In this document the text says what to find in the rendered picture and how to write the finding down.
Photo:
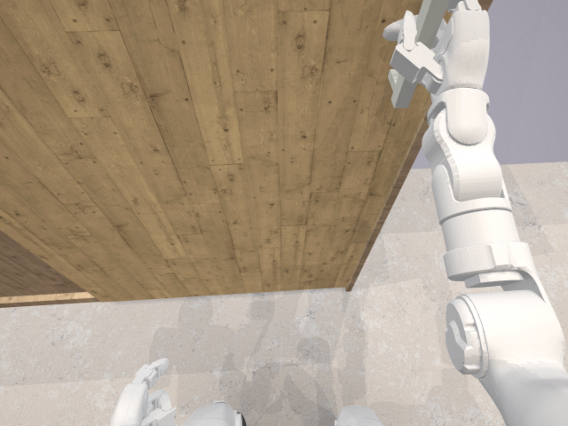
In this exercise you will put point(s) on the wardrobe door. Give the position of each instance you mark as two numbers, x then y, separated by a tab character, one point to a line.
22	273
171	148

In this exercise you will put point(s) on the handle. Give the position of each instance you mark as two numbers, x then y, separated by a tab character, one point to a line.
427	25

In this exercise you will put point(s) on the robot right forearm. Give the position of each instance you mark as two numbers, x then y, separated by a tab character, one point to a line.
482	242

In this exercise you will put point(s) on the robot right thigh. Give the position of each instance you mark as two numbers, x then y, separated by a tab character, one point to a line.
357	416

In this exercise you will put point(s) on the robot right upper arm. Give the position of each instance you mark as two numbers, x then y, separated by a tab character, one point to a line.
510	342

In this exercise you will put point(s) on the right robot hand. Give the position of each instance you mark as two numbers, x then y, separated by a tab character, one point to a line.
461	47

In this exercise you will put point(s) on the left robot hand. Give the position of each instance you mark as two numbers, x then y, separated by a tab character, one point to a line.
136	408

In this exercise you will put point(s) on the robot thigh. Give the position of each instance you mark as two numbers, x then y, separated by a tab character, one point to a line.
218	414
357	416

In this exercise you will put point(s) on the robot left thigh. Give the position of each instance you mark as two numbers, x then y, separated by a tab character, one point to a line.
218	414

